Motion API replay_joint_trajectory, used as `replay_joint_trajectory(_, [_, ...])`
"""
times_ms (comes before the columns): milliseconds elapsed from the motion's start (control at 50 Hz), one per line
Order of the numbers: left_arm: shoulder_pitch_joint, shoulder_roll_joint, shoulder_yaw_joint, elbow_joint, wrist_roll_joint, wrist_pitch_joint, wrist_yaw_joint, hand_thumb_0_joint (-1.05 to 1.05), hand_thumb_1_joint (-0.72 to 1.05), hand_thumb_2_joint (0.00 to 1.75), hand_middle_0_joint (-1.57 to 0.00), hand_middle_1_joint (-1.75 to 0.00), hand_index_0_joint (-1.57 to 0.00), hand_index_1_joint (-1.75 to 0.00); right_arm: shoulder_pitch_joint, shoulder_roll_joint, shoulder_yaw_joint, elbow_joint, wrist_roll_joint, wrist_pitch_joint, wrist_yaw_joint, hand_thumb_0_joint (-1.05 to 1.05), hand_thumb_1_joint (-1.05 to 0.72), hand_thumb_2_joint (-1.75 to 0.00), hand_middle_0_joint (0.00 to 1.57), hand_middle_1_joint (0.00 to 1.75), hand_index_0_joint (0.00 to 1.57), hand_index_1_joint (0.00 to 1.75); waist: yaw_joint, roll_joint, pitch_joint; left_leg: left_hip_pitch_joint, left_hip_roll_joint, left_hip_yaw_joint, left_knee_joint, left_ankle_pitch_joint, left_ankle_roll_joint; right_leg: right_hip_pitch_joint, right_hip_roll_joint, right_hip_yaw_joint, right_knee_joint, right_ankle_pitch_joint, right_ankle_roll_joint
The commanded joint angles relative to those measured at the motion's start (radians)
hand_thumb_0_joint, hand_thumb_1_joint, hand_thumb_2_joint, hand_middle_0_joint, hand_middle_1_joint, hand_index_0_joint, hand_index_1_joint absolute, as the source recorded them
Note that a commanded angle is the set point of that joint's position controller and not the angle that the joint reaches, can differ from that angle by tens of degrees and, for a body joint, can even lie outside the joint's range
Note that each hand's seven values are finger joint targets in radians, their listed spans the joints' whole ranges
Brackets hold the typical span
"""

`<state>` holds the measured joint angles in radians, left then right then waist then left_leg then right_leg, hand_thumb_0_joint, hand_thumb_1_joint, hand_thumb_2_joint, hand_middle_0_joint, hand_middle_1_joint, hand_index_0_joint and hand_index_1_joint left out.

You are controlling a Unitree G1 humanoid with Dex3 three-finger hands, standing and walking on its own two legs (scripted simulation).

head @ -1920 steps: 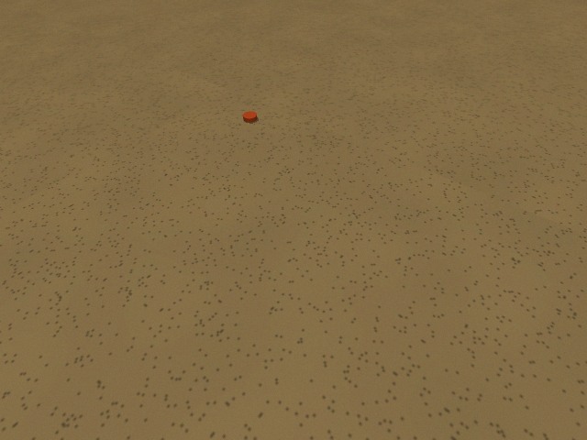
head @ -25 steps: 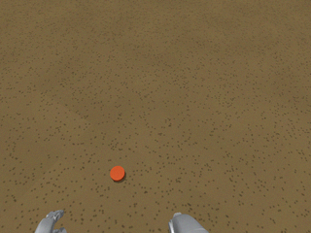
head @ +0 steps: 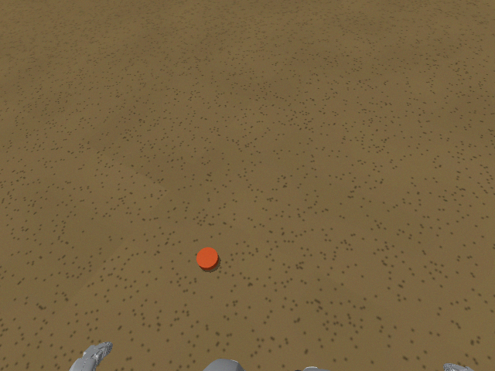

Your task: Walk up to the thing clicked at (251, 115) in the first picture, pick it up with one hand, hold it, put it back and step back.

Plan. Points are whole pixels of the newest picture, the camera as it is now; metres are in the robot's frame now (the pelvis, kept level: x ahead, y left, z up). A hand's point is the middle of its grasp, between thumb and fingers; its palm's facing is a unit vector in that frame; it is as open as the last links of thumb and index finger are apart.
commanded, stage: step back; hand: left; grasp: from above
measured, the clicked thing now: (207, 258) +0.59 +0.27 -0.75
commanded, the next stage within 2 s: none
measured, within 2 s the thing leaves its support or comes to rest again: neither
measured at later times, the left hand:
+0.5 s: hand out of the picture -0.09 +0.27 -0.17, palm faces -0.01 -0.92 -0.40, open 7.4 cm
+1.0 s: hand out of the picture -0.21 +0.23 -0.15, palm faces +0.07 -0.92 -0.39, open 7.4 cm
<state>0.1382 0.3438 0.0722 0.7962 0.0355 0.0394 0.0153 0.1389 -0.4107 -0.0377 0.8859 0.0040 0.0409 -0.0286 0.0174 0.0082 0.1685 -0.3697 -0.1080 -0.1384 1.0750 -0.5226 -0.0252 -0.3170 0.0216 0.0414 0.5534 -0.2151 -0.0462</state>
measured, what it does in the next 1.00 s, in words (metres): walks backwards: left foot, then right foot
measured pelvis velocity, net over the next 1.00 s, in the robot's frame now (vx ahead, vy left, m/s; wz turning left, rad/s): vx -0.34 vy -0.04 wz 0.08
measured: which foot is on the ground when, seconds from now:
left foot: up 0.00-0.12, down 0.14-0.58, up 0.60-0.90, down 0.92-1.00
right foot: down 0.00-0.18, up 0.20-0.52, down 0.54-0.94, up 0.96-1.00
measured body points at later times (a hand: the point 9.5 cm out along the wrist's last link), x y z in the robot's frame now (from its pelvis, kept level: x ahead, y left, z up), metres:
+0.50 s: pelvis -0.16 -0.02 -0.01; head -0.10 +0.01 +0.43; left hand -0.09 +0.32 -0.14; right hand -0.02 -0.32 -0.11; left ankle -0.07 +0.12 -0.73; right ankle -0.21 -0.16 -0.71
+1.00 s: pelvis -0.34 -0.04 -0.02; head -0.28 -0.03 +0.43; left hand -0.21 +0.28 -0.13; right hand -0.27 -0.35 -0.13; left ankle -0.34 +0.07 -0.74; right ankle -0.24 -0.15 -0.72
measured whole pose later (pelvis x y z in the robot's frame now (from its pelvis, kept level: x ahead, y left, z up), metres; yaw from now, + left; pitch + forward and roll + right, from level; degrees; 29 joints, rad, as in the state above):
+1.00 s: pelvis -0.34 -0.04 -0.02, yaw +4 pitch -4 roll +2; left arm 0.08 0.39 0.08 0.78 0.02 0.07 0.02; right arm 0.22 -0.35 -0.04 0.90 -0.04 0.05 0.00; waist -0.01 -0.08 0.20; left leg -0.23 -0.07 -0.01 0.65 -0.35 0.03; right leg -0.47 -0.02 0.03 0.83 -0.42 -0.01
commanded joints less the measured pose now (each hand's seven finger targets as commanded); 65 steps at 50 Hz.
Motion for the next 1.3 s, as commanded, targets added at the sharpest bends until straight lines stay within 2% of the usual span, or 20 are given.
replay_joint_trajectory(0, [0.049, 0.229, 0.067, -0.096, 0.002, -0.012, 0.018, 0.0, 0.9, 0.9, -0.2, -0.3, -0.2, -0.3, 0.03, -0.141, -0.042, -0.084, -0.006, -0.03, -0.015, 0.0, -0.9, -0.9, 0.2, 0.3, 0.2, 0.3, 0.036, -0.183, -0.252, -0.09, 0.045, 0.067, -0.232, -0.027, -0.013, 0.364, -0.232, 0.211, -0.065, 0.521, -0.176])
replay_joint_trajectory(100, [-0.011, 0.26, 0.061, -0.124, -0.016, 0.013, 0.003, 0.0, 0.9, 0.9, -0.2, -0.3, -0.2, -0.3, 0.144, -0.147, -0.064, -0.037, -0.027, -0.034, -0.003, 0.0, -0.9, -0.9, 0.2, 0.3, 0.2, 0.3, -0.034, -0.16, -0.268, 0.185, 0.077, 0.135, -0.679, 0.33, 0.038, 0.173, -0.192, 0.181, 0.002, 0.252, -0.085])
replay_joint_trajectory(140, [-0.008, 0.202, 0.047, -0.134, -0.019, 0.015, -0.003, 0.0, 0.9, 0.9, -0.2, -0.3, -0.2, -0.3, 0.094, -0.273, -0.097, -0.06, -0.052, -0.034, 0.003, 0.0, -0.9, -0.9, 0.2, 0.3, 0.2, 0.3, -0.038, 0.168, -0.215, 0.264, 0.376, -0.276, -0.76, 0.341, 0.163, -0.175, 0.005, 0.066, 0.199, -0.219, 0.011])
replay_joint_trajectory(160, [-0.08, 0.242, 0.072, -0.14, -0.01, 0.011, 0.011, 0.0, 0.9, 0.9, -0.2, -0.3, -0.2, -0.3, 0.043, -0.349, -0.109, -0.083, -0.047, -0.032, 0.01, 0.0, -0.9, -0.9, 0.2, 0.3, 0.2, 0.3, -0.077, 0.259, -0.156, 0.041, 0.526, -0.393, -0.813, 0.363, 0.305, -0.123, 0.073, 0.058, 0.447, -0.424, 0.043])
replay_joint_trajectory(180, [-0.089, 0.259, 0.08, -0.127, 0.002, 0.012, 0.015, 0.0, 0.9, 0.9, -0.2, -0.3, -0.2, -0.3, -0.023, -0.346, -0.111, -0.101, -0.045, -0.042, 0.004, 0.0, -0.9, -0.9, 0.2, 0.3, 0.2, 0.3, -0.064, 0.245, -0.107, -0.078, 0.562, -0.432, -0.83, 0.376, 0.35, -0.079, 0.062, 0.151, 0.635, -0.413, 0.042])
replay_joint_trajectory(240, [0.058, 0.226, 0.077, -0.063, -0.028, 0.014, 0.002, 0.0, 0.9, 0.9, -0.2, -0.3, -0.2, -0.3, -0.104, -0.206, -0.068, -0.124, -0.051, -0.051, -0.004, 0.0, -0.9, -0.9, 0.2, 0.3, 0.2, 0.3, 0.042, 0.102, -0.122, 0.086, 0.34, -0.081, -0.711, 0.636, 0.221, -0.168, 0.107, 0.172, 0.732, -0.264, 0.029])
replay_joint_trajectory(420, [0.056, 0.205, 0.063, -0.064, -0.016, -0.006, 0.001, 0.0, 0.9, 0.9, -0.2, -0.3, -0.2, -0.3, 0.037, -0.22, -0.085, -0.127, -0.037, -0.035, -0.003, 0.0, -0.9, -0.9, 0.2, 0.3, 0.2, 0.3, -0.053, 0.187, -0.214, 0.312, 0.355, -0.055, -0.594, 0.698, 0.266, -0.095, 0.016, 0.058, 0.305, -0.307, 0.095])
replay_joint_trajectory(520, [0.239, 0.212, 0.067, 0.043, -0.004, -0.02, -0.003, 0.0, 0.9, 0.9, -0.2, -0.3, -0.2, -0.3, -0.061, -0.235, -0.085, -0.158, -0.019, -0.003, 0.008, 0.0, -0.9, -0.9, 0.2, 0.3, 0.2, 0.3, 0.032, 0.181, -0.272, 0.122, 0.307, -0.026, -0.487, 0.482, 0.168, 0.181, -0.002, -0.031, -0.155, -0.006, 0.033])
replay_joint_trajectory(560, [0.166, 0.37, 0.107, -0.002, 0.014, -0.021, -0.009, 0.0, 0.9, 0.9, -0.2, -0.3, -0.2, -0.3, -0.065, -0.136, -0.062, -0.186, -0.007, -0.002, 0.002, 0.0, -0.9, -0.9, 0.2, 0.3, 0.2, 0.3, 0.026, -0.242, -0.168, -0.213, 0.023, 0.053, -0.233, 0.019, 0.044, 0.132, -0.276, 0.424, -0.256, -0.119, -0.082])
replay_joint_trajectory(580, [0.06, 0.459, 0.119, -0.051, 0.021, -0.017, -0.007, 0.0, 0.9, 0.9, -0.2, -0.3, -0.2, -0.3, -0.077, -0.178, -0.08, -0.173, -0.013, 0.003, -0.016, 0.0, -0.9, -0.9, 0.2, 0.3, 0.2, 0.3, 0.06, -0.363, -0.116, -0.102, 0.026, 0.017, 0.026, -0.109, 0.014, -0.15, -0.45, 0.595, -0.331, -0.164, -0.252])
replay_joint_trajectory(600, [-0.014, 0.413, 0.11, -0.076, 0.01, -0.022, 0.001, 0.0, 0.9, 0.9, -0.2, -0.3, -0.2, -0.3, -0.046, -0.218, -0.096, -0.151, -0.005, 0.001, -0.013, 0.0, -0.9, -0.9, 0.2, 0.3, 0.2, 0.3, 0.012, -0.311, -0.058, -0.034, 0.07, -0.053, 0.119, -0.07, 0.024, -0.274, -0.458, 0.577, -0.346, -0.168, -0.248])
replay_joint_trajectory(660, [-0.109, 0.269, 0.079, -0.09, 0.006, -0.025, 0.007, 0.0, 0.9, 0.9, -0.2, -0.3, -0.2, -0.3, 0.061, -0.169, -0.07, -0.088, 0.0, -0.005, -0.003, 0.0, -0.9, -0.9, 0.2, 0.3, 0.2, 0.3, -0.065, -0.147, -0.081, -0.106, -0.028, -0.032, 0.133, 0.086, 0.022, -0.068, -0.206, 0.146, -0.168, 0.135, -0.099])
replay_joint_trajectory(800, [0.042, 0.254, 0.079, -0.092, 0.013, -0.01, 0.026, 0.0, 0.9, 0.9, -0.2, -0.3, -0.2, -0.3, 0.054, -0.141, -0.051, -0.109, -0.021, -0.026, -0.01, 0.0, -0.9, -0.9, 0.2, 0.3, 0.2, 0.3, 0.042, -0.215, -0.198, -0.12, 0.062, 0.053, -0.251, -0.021, 0.0, 0.287, -0.286, 0.2, -0.064, 0.347, -0.163])
replay_joint_trajectory(880, [-0.009, 0.269, 0.064, -0.105, -0.013, 0.012, 0.016, 0.0, 0.9, 0.9, -0.2, -0.3, -0.2, -0.3, 0.184, -0.144, -0.067, -0.047, -0.031, -0.029, -0.003, 0.0, -0.9, -0.9, 0.2, 0.3, 0.2, 0.3, -0.019, -0.163, -0.269, 0.119, 0.064, 0.147, -0.686, 0.279, 0.038, 0.221, -0.243, 0.144, 0.063, 0.31, -0.096])
replay_joint_trajectory(920, [0.008, 0.212, 0.043, -0.115, -0.022, 0.018, 0.008, 0.0, 0.9, 0.9, -0.2, -0.3, -0.2, -0.3, 0.159, -0.252, -0.097, -0.054, -0.054, -0.024, -0.001, 0.0, -0.9, -0.9, 0.2, 0.3, 0.2, 0.3, -0.005, 0.1, -0.259, 0.255, 0.315, -0.207, -0.718, 0.464, 0.139, -0.085, -0.083, 0.045, 0.242, -0.054, 0.004])
replay_joint_trajectory(960, [-0.1, 0.253, 0.064, -0.125, -0.013, 0.015, 0.027, 0.0, 0.9, 0.9, -0.2, -0.3, -0.2, -0.3, 0.043, -0.358, -0.111, -0.104, -0.056, -0.026, 0.007, 0.0, -0.9, -0.9, 0.2, 0.3, 0.2, 0.3, -0.059, 0.272, -0.164, -0.031, 0.548, -0.443, -0.792, 0.509, 0.362, -0.079, 0.012, 0.089, 0.61, -0.446, 0.043])
replay_joint_trajectory(1020, [-0.004, 0.235, 0.061, -0.057, -0.032, 0.019, 0.015, 0.0, 0.9, 0.9, -0.2, -0.3, -0.2, -0.3, -0.055, -0.212, -0.066, -0.125, -0.065, -0.03, -0.002, 0.0, -0.9, -0.9, 0.2, 0.3, 0.2, 0.3, 0.026, 0.1, -0.132, 0.038, 0.341, -0.097, -0.687, 0.7, 0.251, -0.128, 0.079, 0.137, 0.744, -0.315, 0.029])
replay_joint_trajectory(1220, [0.139, 0.203, 0.04, 0.073, -0.009, -0.066, 0.012, 0.0, 0.9, 0.9, -0.2, -0.3, -0.2, -0.3, 0.014, -0.219, -0.08, -0.085, -0.04, 0.007, 0.023, 0.0, -0.9, -0.9, 0.2, 0.3, 0.2, 0.3, -0.017, 0.148, -0.255, 0.208, 0.269, -0.001, -0.503, 0.279, 0.181, 0.159, 0.027, -0.074, -0.275, -0.099, 0.041])
replay_joint_trajectory(1260, [0.146, 0.297, 0.066, 0.09, 0.017, -0.081, 0.016, 0.0, 0.9, 0.9, -0.2, -0.3, -0.2, -0.3, 0.017, -0.124, -0.049, -0.099, -0.03, 0.004, 0.027, 0.0, -0.9, -0.9, 0.2, 0.3, 0.2, 0.3, -0.001, -0.097, -0.209, -0.148, 0.146, 0.058, -0.306, 0.072, 0.085, 0.299, -0.159, 0.304, -0.263, -0.221, -0.03])
replay_joint_trajectory(1280, [0.074, 0.397, 0.087, 0.054, 0.02, -0.075, 0.017, 0.0, 0.9, 0.9, -0.2, -0.3, -0.2, -0.3, -0.057, -0.142, -0.057, -0.12, -0.033, 0.003, 0.02, 0.0, -0.9, -0.9, 0.2, 0.3, 0.2, 0.3, 0.041, -0.185, -0.141, -0.12, 0.105, 0.015, -0.221, -0.031, 0.033, -0.003, -0.379, 0.517, -0.319, -0.449, -0.165])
